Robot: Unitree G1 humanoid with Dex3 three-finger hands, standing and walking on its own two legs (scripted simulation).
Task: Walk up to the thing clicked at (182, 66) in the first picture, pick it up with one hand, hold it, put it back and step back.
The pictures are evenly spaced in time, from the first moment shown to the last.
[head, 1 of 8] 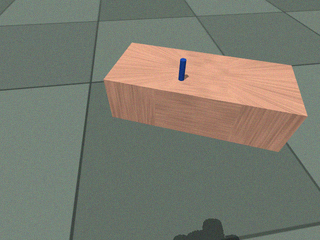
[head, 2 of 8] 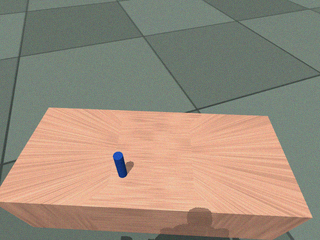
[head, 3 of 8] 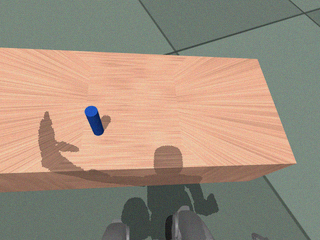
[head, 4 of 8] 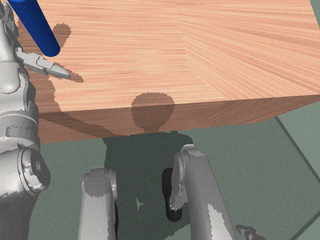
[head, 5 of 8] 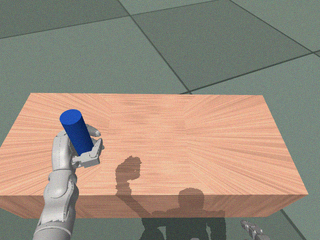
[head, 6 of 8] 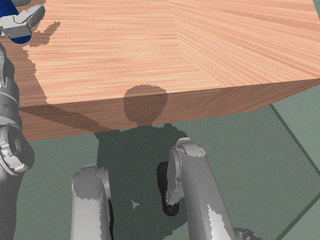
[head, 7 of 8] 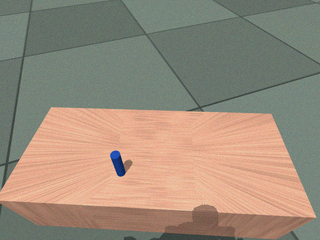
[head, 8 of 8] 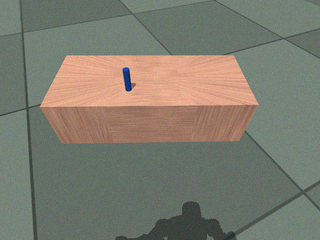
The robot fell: no
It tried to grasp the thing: yes
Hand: left
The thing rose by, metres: 0.36
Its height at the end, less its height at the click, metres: +0.00
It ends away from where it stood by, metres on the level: 0.01
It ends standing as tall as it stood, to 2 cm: yes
